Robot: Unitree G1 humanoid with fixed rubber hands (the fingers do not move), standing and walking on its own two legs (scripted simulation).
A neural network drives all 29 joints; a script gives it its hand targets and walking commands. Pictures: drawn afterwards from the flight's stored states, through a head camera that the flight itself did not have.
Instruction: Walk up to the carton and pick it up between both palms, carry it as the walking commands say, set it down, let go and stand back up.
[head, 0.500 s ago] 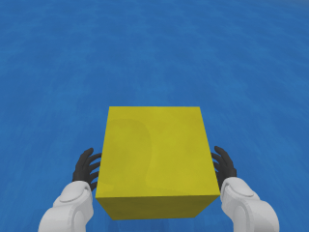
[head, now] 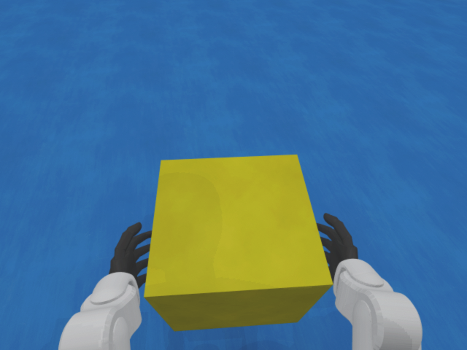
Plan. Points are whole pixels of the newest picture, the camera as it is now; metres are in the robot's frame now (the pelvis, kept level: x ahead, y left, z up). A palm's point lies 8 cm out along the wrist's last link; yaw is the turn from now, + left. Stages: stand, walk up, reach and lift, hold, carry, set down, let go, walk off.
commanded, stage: carry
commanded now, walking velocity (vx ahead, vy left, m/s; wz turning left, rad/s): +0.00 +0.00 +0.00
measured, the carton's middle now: (233, 246) +0.30 +0.01 +0.04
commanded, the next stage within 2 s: none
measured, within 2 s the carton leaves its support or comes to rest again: neither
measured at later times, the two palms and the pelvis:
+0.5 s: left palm (111, 296) +0.20 +0.17 +0.09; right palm (344, 289) +0.21 -0.14 +0.09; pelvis -0.03 +0.02 +0.00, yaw +1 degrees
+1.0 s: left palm (95, 297) +0.20 +0.19 +0.09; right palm (325, 285) +0.21 -0.12 +0.09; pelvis -0.03 +0.03 +0.00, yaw +1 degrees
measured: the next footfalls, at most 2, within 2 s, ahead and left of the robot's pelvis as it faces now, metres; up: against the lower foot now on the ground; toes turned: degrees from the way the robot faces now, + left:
none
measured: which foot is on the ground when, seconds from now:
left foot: down 0.00-1.00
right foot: down 0.00-1.00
